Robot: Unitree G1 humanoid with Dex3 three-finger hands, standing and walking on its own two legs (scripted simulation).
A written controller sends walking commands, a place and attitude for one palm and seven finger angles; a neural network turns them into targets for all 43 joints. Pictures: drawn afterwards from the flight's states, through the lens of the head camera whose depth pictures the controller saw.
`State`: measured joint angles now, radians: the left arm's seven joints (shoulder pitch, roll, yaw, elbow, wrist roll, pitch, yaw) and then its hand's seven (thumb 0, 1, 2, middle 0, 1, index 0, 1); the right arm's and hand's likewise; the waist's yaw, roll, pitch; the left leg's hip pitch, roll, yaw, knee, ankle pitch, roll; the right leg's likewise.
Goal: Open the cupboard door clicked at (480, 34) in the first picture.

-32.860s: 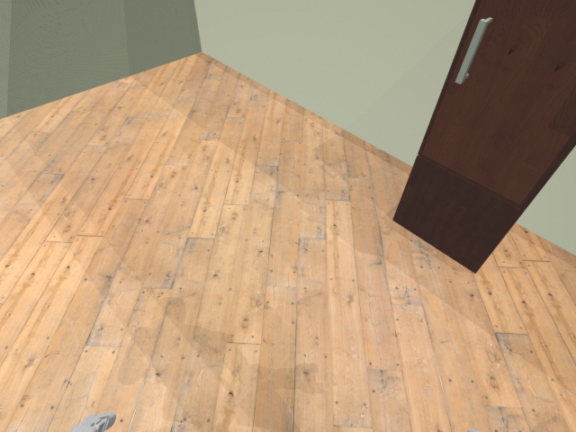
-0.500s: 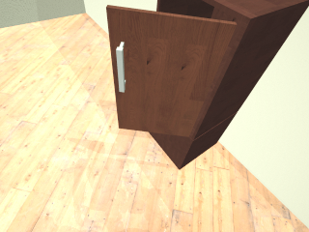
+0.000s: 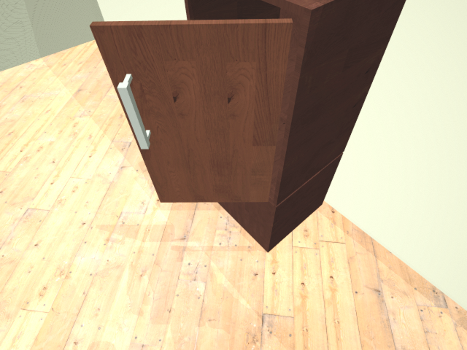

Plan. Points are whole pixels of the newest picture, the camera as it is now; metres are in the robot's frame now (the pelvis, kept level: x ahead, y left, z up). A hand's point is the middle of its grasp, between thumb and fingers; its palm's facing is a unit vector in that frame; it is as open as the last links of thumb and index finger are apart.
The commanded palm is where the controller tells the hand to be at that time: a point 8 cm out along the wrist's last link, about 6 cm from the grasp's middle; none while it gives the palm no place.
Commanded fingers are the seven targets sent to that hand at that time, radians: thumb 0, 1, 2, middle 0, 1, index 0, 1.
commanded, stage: come to a stop and stand still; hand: left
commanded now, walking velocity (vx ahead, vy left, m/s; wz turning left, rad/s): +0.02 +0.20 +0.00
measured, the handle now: (137, 113) +0.59 +0.24 +0.06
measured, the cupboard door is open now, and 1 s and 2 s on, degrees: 49 49 49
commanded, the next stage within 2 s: look again from close up in 1.70 s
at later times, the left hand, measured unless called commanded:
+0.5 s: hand out of the picture -0.03 +0.25 -0.18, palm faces +0.04 -0.96 -0.26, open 7.4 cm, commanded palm none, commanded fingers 0.00 0.90 0.90 -0.20 -0.30 -0.20 -0.30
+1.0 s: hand out of the picture -0.08 +0.18 -0.17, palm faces +0.01 -0.98 -0.18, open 7.4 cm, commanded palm none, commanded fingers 0.00 0.90 0.90 -0.20 -0.30 -0.20 -0.30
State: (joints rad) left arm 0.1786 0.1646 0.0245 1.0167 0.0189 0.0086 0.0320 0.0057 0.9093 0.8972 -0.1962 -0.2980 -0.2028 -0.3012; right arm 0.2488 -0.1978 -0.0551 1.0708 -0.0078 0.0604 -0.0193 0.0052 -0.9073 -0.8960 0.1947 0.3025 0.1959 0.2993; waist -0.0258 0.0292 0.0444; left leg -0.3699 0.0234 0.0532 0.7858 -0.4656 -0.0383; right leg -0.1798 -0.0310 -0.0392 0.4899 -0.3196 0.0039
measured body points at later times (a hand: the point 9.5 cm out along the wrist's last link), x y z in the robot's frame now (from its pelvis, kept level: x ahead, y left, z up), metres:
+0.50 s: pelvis -0.04 +0.05 -0.01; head -0.04 +0.05 +0.44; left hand -0.03 +0.30 -0.16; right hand +0.06 -0.17 -0.15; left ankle +0.00 +0.12 -0.74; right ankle -0.04 -0.12 -0.74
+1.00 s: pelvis -0.06 +0.01 +0.00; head -0.07 +0.01 +0.45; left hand -0.08 +0.23 -0.16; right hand -0.07 -0.22 -0.16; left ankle +0.00 +0.12 -0.74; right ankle -0.04 -0.12 -0.74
